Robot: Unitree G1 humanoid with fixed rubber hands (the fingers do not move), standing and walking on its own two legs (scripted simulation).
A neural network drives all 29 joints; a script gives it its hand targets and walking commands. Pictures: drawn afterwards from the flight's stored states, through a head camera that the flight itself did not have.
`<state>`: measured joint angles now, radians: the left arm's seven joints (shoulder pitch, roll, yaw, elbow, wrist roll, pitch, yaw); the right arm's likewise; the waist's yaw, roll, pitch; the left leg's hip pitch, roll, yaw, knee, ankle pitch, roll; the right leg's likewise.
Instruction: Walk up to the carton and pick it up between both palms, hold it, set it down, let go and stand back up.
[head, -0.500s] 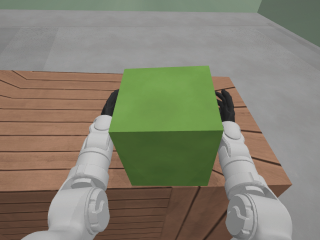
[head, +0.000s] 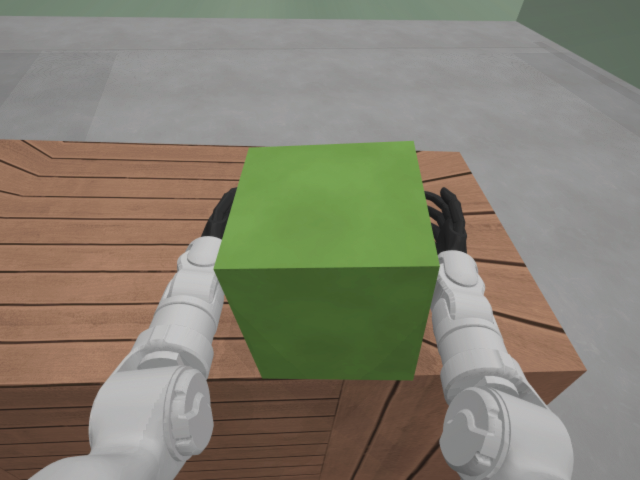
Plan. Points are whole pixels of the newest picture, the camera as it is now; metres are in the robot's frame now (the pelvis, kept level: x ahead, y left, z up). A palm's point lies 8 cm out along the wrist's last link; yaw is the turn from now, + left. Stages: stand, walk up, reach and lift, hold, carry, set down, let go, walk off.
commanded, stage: set down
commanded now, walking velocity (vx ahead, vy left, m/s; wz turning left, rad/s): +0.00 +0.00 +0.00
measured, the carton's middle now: (333, 267) +0.38 -0.01 +0.09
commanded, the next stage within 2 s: none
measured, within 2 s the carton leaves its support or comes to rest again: rests again in 1.60 s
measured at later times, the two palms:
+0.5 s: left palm (221, 242) +0.42 +0.14 +0.09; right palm (444, 252) +0.39 -0.16 +0.11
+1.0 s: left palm (224, 248) +0.42 +0.14 +0.07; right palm (443, 263) +0.39 -0.16 +0.09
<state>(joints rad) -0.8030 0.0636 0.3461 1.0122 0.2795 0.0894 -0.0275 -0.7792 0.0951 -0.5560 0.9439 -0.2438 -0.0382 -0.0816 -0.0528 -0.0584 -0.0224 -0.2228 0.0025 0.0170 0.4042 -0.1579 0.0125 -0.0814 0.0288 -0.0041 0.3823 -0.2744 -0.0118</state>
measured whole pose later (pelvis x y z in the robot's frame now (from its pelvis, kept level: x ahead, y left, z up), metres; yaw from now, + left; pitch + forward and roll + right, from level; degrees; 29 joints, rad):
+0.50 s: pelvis +0.01 +0.00 +0.00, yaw +0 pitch -1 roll +0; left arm -0.81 0.07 0.36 1.07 0.28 0.04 -0.04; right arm -0.77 0.12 -0.61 0.94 -0.29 -0.06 -0.07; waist -0.05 -0.06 -0.02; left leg -0.22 0.00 0.02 0.40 -0.17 0.01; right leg -0.08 0.03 0.00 0.38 -0.28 -0.01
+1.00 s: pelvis +0.01 +0.00 +0.00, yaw +0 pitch +0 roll +0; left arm -0.81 0.07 0.37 1.11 0.28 0.00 -0.04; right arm -0.74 0.14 -0.64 0.94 -0.32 -0.09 -0.07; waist -0.05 -0.06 0.00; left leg -0.23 0.00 0.02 0.40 -0.17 0.01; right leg -0.09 0.03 0.00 0.38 -0.28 -0.01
